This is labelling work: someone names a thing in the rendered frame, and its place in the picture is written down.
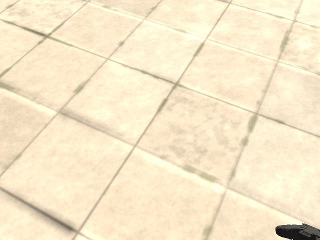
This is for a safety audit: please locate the right robot hand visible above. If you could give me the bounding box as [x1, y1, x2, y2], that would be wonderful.
[275, 223, 320, 240]

